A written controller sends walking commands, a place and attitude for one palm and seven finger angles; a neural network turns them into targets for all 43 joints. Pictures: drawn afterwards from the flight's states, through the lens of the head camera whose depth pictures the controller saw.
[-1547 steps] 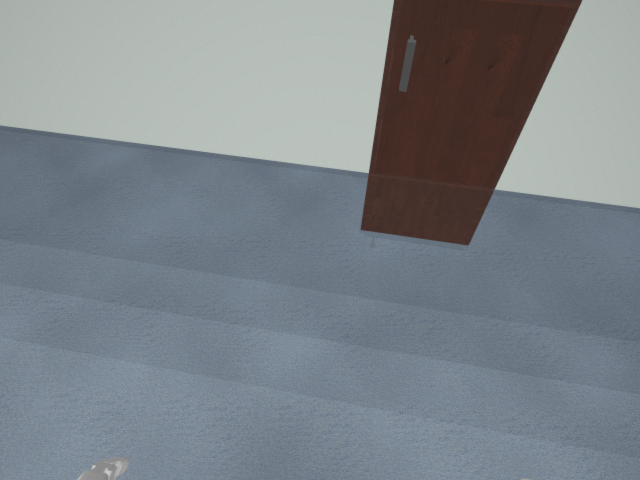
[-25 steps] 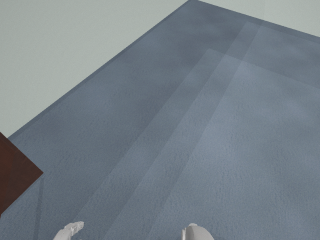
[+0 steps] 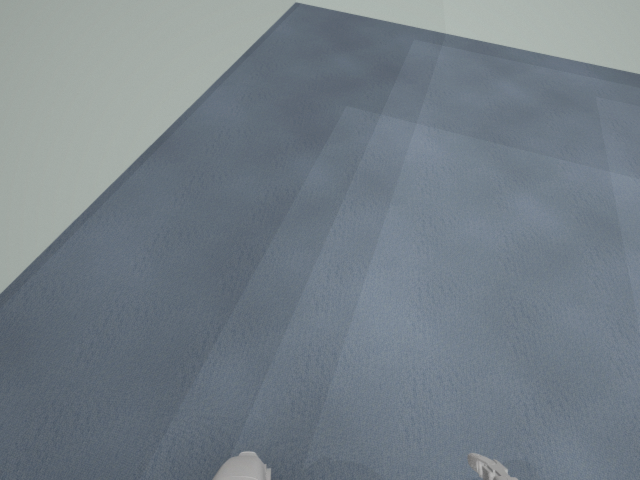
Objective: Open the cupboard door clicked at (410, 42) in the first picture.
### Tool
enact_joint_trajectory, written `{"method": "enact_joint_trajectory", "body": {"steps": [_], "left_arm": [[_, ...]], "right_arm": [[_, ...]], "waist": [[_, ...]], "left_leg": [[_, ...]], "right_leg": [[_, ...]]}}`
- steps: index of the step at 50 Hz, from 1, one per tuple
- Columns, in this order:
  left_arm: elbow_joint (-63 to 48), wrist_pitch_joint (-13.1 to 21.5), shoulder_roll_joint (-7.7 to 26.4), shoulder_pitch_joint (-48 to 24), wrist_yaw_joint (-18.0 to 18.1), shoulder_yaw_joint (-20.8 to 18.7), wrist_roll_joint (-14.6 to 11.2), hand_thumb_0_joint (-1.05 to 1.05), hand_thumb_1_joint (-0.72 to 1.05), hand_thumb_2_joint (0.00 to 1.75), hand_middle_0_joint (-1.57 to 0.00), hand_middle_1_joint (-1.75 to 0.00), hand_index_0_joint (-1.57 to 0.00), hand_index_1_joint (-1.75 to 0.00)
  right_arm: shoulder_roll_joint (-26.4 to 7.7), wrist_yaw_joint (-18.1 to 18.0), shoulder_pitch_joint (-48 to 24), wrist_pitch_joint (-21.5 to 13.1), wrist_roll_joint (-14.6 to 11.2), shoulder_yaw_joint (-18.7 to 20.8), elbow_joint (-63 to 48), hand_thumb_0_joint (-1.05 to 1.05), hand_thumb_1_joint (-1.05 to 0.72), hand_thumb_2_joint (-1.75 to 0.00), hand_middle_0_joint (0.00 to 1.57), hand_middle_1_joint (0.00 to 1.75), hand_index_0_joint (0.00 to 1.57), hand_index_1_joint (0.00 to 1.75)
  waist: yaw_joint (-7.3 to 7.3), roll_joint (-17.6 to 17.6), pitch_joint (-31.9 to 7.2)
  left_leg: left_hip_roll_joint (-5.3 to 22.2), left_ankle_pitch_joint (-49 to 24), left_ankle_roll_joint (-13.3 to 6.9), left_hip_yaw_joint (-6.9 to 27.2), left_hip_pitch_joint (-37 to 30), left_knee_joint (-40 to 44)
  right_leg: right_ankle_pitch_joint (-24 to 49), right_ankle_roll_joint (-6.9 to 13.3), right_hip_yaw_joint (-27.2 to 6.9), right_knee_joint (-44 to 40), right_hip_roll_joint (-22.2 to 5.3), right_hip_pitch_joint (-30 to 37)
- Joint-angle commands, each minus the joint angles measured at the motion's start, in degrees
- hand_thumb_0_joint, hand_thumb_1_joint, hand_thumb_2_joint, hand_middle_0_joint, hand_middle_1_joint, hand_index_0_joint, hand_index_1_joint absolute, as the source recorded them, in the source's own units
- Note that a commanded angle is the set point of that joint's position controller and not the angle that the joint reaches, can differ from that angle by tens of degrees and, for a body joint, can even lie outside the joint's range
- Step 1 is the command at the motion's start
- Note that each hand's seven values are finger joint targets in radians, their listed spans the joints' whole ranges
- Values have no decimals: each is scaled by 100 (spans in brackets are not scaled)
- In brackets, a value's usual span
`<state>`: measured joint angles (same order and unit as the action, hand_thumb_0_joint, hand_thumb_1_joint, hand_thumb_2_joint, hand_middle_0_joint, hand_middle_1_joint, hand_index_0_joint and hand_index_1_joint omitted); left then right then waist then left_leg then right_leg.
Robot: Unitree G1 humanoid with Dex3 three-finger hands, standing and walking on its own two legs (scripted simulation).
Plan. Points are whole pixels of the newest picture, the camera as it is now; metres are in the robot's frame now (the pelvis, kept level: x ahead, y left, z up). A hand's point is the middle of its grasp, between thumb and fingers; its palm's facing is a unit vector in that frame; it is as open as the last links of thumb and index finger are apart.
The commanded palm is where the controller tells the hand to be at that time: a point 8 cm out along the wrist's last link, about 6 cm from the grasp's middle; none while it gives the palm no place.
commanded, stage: walk to a spot facing it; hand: left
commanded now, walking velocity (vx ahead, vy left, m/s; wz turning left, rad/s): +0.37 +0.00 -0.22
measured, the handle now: out of the picture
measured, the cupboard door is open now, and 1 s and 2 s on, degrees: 44 44 44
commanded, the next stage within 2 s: turn to face it in 0.74 s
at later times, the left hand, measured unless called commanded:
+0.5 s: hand (259, 330) +0.36 +0.13 -0.17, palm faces -0.15 -0.96 -0.23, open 7.4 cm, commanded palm none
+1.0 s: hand (273, 294) +0.45 +0.12 -0.19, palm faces -0.05 -0.98 -0.17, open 7.4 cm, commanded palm none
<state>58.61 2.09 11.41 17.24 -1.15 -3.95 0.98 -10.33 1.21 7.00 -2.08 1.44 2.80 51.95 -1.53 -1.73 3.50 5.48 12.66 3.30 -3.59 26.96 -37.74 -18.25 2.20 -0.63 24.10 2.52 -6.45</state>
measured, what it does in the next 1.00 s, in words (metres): walks ahead: left foot, then right foot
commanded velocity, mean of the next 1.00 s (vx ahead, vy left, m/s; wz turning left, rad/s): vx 0.28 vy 0.00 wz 0.01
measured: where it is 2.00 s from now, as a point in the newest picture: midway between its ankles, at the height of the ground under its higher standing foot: (363, 366)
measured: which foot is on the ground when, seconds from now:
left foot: up 0.00-0.02, down 0.04-0.44, up 0.46-0.82, down 0.84-1.00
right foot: down 0.00-0.04, up 0.06-0.42, down 0.44-0.84, up 0.86-1.00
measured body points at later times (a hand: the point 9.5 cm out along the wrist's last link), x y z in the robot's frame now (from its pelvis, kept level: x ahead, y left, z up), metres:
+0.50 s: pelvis +0.22 -0.04 -0.02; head +0.24 -0.06 +0.43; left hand +0.37 +0.18 -0.15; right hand +0.09 -0.27 -0.17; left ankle +0.12 +0.12 -0.69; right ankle +0.26 -0.14 -0.74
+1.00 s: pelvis +0.43 -0.06 -0.01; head +0.45 -0.04 +0.44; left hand +0.45 +0.17 -0.17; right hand +0.48 -0.29 -0.15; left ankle +0.50 +0.05 -0.74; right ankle +0.37 -0.17 -0.68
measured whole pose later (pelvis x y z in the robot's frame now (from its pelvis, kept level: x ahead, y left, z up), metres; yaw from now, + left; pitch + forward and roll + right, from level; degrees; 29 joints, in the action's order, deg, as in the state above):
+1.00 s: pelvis +0.43 -0.06 -0.01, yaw -6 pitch -1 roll +0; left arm 62.1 0.5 10.5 15.6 0.0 -3.1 1.0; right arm -8.3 -1.3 10.8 -3.7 1.3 2.1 56.6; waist -0.4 -1.9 3.8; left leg 2.3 11.3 -1.0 -5.3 19.1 -31.4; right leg -26.2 -1.3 4.1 60.4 -3.2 -22.5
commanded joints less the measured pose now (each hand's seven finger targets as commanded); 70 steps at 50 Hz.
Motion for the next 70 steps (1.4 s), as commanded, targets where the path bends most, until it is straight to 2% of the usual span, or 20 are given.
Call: {"method": "enact_joint_trajectory", "body": {"steps": [1,2,3,5,10,19,21,22,23,28,37,40,42,43,47,55,56,58,62,70], "left_arm": [[-422,146,704,-145,34,-182,-30,0,90,90,-20,-30,-20,-30],[-475,150,378,132,-13,-106,-76,0,90,90,-20,-30,-20,-30],[-626,196,464,-178,-9,-41,-40,0,90,90,-20,-30,-20,-30],[-598,175,514,-578,-26,-106,65,0,90,90,-20,-30,-20,-30],[-498,-40,193,-384,-170,-45,65,0,90,90,-20,-30,-20,-30],[-487,-55,342,-685,-187,-70,75,0,90,90,-20,-30,-20,-30],[-23,48,1016,793,-98,-248,118,0,90,90,-20,-30,-20,-30],[139,62,1671,1509,-8,-405,64,0,90,90,-20,-30,-20,-30],[113,30,1593,1308,82,-368,-31,0,90,90,-20,-30,-20,-30],[-222,156,638,-158,145,-97,17,0,90,90,-20,-30,-20,-30],[218,294,702,349,96,-69,-6,0,90,90,-20,-30,-20,-30],[250,258,631,266,128,-59,-22,0,90,90,-20,-30,-20,-30],[101,223,212,581,106,41,-79,0,90,90,-20,-30,-20,-30],[-73,235,250,207,123,121,-61,0,90,90,-20,-30,-20,-30],[-157,32,164,-183,117,51,32,0,90,90,-20,-30,-20,-30],[-304,-173,265,204,134,-73,4,0,90,90,-20,-30,-20,-30],[-329,-158,497,306,167,-132,20,0,90,90,-20,-30,-20,-30],[-526,-145,1401,412,240,-310,94,0,90,90,-20,-30,-20,-30],[-828,-130,876,-572,287,-157,49,0,90,90,-20,-30,-20,-30],[-713,-107,1190,-162,245,-229,45,0,90,90,-20,-30,-20,-30]], "right_arm": [[-1018,-145,1304,-236,43,231,127,0,-90,-90,20,30,20,30],[-1656,-191,2130,-257,160,382,300,0,-90,-90,20,30,20,30],[-1711,-220,2427,-168,130,358,315,0,-90,-90,20,30,20,30],[-1208,-206,1770,-169,108,221,180,0,-90,-90,20,30,20,30],[-792,-241,1326,-307,50,77,286,0,-90,-90,20,30,20,30],[-917,-160,1539,-143,76,118,632,0,-90,-90,20,30,20,30],[-686,-111,1382,-148,-29,39,561,0,-90,-90,20,30,20,30],[-376,-83,1299,-163,-112,-19,331,0,-90,-90,20,30,20,30],[-663,-78,910,-125,-74,58,264,0,-90,-90,20,30,20,30],[-286,-69,1147,-7,4,62,626,0,-90,-90,20,30,20,30],[-156,44,299,-89,-20,36,265,0,-90,-90,20,30,20,30],[-384,-30,948,-165,10,82,509,0,-90,-90,20,30,20,30],[-1294,-165,2323,-207,111,269,845,0,-90,-90,20,30,20,30],[-1373,-224,2562,-119,59,261,878,0,-90,-90,20,30,20,30],[-769,-266,1171,-114,2,48,507,0,-90,-90,20,30,20,30],[-1084,-243,286,173,-17,208,133,0,-90,-90,20,30,20,30],[-967,-217,199,217,-47,210,71,0,-90,-90,20,30,20,30],[-578,-129,10,294,-67,186,-195,0,-90,-90,20,30,20,30],[-564,-40,287,394,-35,228,11,0,-90,-90,20,30,20,30],[-444,2,150,319,-71,88,-232,0,-90,-90,20,30,20,30]], "waist": [[676,609,-642],[895,2038,-1269],[1007,1896,-1180],[723,929,-292],[210,1172,-273],[51,709,-14],[-663,-625,-605],[-870,-2165,-1087],[-781,-1355,-675],[175,-454,-147],[47,-400,2],[429,-30,-208],[805,1684,-1246],[906,1667,-1258],[285,1154,-27],[-103,770,-502],[-194,402,-468],[-410,-1755,-425],[137,-1001,-360],[35,-807,-620]], "left_leg": [[267,119,-336,539,-2838,1309],[1825,769,-948,2535,-3955,1819],[2385,1013,-1387,3317,-3883,2292],[2079,1021,-1334,2734,-2510,2542],[1224,-868,-900,362,-2066,2554],[1154,-120,-742,-321,-1422,2007],[372,-218,-353,-1067,-62,-563],[-304,2356,-185,-941,1083,-2434],[-11,2199,-280,-96,1406,-3212],[504,731,-111,125,373,-2287],[88,-190,-138,-282,126,160],[-156,-602,-296,-421,-1336,1005],[1627,-1473,-1244,1996,-3703,1362],[2160,-2008,-1724,2713,-3704,1792],[1416,-1677,-1352,1693,-1112,2230],[580,7,-945,1307,-82,1680],[266,528,-727,1159,375,1276],[-656,2070,-120,-5,910,-1374],[-101,1432,-29,210,744,-2858],[-471,531,-51,-538,-497,344]], "right_leg": [[1123,366,-631,992,-795,-1520],[-518,30,275,2909,-68,-2663],[-1390,17,-30,4156,-77,-3190],[-687,-10,-182,4928,-578,-3492],[270,-197,98,3647,-828,-2856],[736,-54,882,984,-456,-778],[-412,446,-413,287,-1184,1407],[-1230,1066,-2940,-963,-2717,2044],[-1424,1203,-3239,-1412,-2780,1538],[276,857,-898,-1432,-2008,-549],[1769,707,-218,-1072,-1795,242],[2592,393,239,50,-1463,-88],[71,-149,957,2852,-412,-2050],[-1551,-155,527,4132,-257,-2479],[-808,-359,139,4004,-883,-2222],[325,-548,641,1037,-389,-249],[269,-506,293,314,-663,219],[-484,460,-2044,-1405,-3020,-40],[1161,492,-405,-801,-2420,-403],[4237,136,805,666,-2220,406]]}}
